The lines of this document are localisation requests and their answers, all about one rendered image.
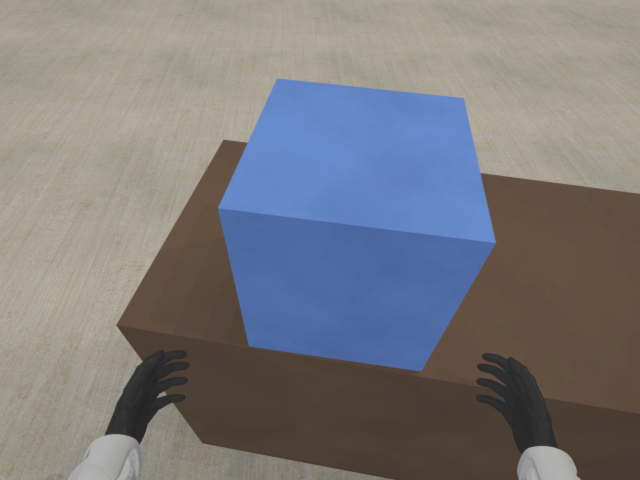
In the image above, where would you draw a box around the carton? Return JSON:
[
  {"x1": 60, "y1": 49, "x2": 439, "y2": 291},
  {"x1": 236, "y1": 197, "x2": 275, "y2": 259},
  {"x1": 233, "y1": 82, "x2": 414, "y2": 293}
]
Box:
[{"x1": 218, "y1": 78, "x2": 496, "y2": 371}]

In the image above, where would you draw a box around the robot right forearm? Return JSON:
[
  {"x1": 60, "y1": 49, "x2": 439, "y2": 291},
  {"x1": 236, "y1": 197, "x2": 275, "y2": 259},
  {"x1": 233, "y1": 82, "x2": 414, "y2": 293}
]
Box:
[{"x1": 517, "y1": 446, "x2": 581, "y2": 480}]

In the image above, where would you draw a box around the pedestal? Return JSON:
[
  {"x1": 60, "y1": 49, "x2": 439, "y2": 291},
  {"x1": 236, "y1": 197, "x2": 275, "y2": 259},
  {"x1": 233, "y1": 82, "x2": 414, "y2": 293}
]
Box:
[{"x1": 116, "y1": 140, "x2": 640, "y2": 480}]

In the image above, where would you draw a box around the robot left forearm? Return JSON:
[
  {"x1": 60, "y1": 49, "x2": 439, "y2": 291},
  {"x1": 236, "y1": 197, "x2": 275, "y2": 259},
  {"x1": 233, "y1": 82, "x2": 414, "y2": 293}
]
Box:
[{"x1": 68, "y1": 434, "x2": 142, "y2": 480}]

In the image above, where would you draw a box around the right robot hand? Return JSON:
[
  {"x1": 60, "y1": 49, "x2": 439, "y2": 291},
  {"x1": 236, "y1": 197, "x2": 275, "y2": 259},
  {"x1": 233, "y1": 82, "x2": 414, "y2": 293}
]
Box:
[{"x1": 476, "y1": 353, "x2": 558, "y2": 454}]

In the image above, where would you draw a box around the left robot hand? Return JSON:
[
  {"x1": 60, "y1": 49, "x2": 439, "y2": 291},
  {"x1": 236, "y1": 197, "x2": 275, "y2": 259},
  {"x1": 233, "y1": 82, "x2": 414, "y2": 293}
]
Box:
[{"x1": 104, "y1": 350, "x2": 189, "y2": 444}]

